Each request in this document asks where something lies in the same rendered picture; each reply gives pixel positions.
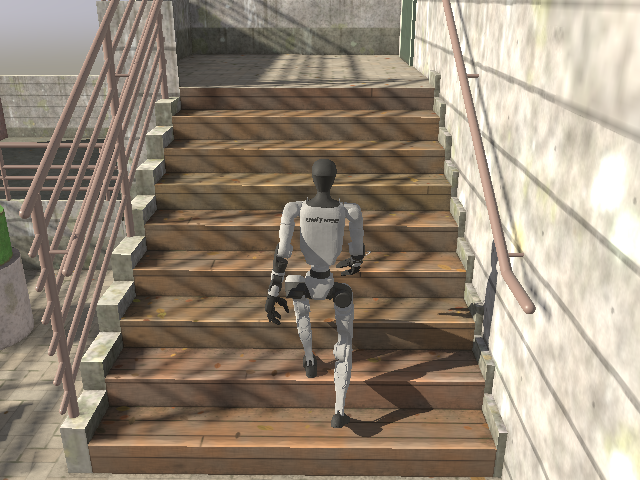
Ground stairs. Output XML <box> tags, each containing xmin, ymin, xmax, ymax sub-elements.
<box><xmin>88</xmin><ymin>88</ymin><xmax>497</xmax><ymax>477</ymax></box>

